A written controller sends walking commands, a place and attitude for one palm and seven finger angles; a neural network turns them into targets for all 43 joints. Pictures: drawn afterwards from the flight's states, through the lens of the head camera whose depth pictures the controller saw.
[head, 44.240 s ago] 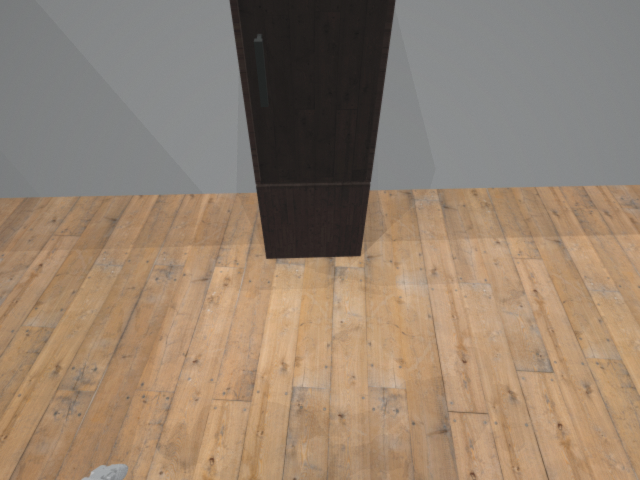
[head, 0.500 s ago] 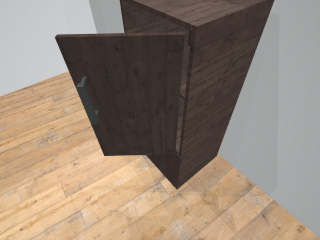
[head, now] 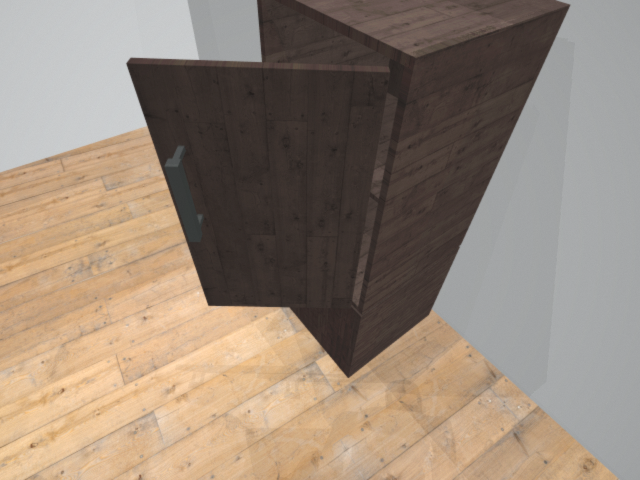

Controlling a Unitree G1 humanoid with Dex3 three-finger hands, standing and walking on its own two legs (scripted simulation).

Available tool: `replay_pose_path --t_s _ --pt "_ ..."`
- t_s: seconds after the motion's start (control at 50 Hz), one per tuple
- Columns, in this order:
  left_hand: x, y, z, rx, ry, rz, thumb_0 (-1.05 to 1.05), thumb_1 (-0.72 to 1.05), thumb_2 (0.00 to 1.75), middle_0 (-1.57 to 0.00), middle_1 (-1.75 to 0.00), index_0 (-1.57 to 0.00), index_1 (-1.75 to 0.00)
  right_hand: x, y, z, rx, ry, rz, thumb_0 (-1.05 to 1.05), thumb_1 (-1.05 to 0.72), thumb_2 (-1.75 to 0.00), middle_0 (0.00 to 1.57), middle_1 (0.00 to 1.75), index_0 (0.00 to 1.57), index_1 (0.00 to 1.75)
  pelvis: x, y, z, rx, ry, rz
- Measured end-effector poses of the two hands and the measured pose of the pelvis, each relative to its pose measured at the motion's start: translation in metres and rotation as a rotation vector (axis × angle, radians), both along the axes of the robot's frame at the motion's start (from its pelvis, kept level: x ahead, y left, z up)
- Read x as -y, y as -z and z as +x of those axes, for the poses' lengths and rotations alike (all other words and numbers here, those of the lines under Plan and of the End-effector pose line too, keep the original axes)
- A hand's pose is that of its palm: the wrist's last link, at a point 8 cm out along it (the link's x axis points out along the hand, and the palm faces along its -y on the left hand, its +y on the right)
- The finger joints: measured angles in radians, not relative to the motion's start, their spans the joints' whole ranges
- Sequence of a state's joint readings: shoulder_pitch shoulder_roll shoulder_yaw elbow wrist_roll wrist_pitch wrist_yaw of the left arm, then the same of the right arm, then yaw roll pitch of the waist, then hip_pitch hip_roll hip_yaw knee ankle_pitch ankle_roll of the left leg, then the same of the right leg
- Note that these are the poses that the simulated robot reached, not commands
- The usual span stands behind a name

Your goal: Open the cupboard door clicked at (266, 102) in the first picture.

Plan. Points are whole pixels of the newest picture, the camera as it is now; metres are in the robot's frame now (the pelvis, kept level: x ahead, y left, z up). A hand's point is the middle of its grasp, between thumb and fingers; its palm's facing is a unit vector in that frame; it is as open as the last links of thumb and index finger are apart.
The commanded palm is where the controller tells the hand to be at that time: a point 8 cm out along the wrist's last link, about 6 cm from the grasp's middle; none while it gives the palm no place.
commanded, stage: look again from close up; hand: left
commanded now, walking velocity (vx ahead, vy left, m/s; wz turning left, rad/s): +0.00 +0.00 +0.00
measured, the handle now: (188, 196) +0.53 +0.26 +0.04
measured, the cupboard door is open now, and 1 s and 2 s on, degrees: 52 52 52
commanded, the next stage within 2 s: raise the hand with hooked fingers in 1.80 s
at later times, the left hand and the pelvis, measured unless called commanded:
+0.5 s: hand out of the picture +0.01 +0.20 -0.17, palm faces +0.01 -0.97 -0.22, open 7.3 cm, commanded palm none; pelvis -0.01 +0.01 +0.00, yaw +0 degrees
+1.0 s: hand out of the picture -0.01 +0.20 -0.17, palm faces +0.01 -0.97 -0.22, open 7.3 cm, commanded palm none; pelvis -0.01 +0.01 +0.00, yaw +0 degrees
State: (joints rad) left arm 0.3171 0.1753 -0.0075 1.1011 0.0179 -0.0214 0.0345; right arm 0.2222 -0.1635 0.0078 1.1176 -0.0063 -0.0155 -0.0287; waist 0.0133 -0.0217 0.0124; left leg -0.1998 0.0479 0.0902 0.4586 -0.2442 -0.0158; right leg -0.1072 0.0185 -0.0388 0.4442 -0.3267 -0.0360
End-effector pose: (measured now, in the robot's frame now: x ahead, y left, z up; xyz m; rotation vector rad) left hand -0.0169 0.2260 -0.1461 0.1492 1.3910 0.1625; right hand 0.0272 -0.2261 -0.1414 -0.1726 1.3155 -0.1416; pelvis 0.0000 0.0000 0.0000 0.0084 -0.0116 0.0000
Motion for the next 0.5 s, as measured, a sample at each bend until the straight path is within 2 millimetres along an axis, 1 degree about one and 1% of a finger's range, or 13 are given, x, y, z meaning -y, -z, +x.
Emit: replay_pose_path --t_s 0.28,0.5 --pt "-0.020 -0.005 0.012 0.026 0.015 0.025 0.00 0.91 0.90 -0.20 -0.30 -0.20 -0.30 -0.008 0.001 -0.016 -0.038 0.003 0.006 0.00 -0.91 -0.89 0.20 0.30 0.20 0.30 -0.009 -0.002 -0.004 -0.006 -0.002 0.002" --pt "-0.025 -0.006 0.019 0.043 0.026 0.025 0.00 0.91 0.90 -0.20 -0.30 -0.20 -0.30 -0.006 -0.002 -0.014 -0.023 0.006 -0.008 0.00 -0.91 -0.89 0.20 0.30 0.20 0.30 -0.013 -0.003 -0.005 -0.004 0.001 0.002"
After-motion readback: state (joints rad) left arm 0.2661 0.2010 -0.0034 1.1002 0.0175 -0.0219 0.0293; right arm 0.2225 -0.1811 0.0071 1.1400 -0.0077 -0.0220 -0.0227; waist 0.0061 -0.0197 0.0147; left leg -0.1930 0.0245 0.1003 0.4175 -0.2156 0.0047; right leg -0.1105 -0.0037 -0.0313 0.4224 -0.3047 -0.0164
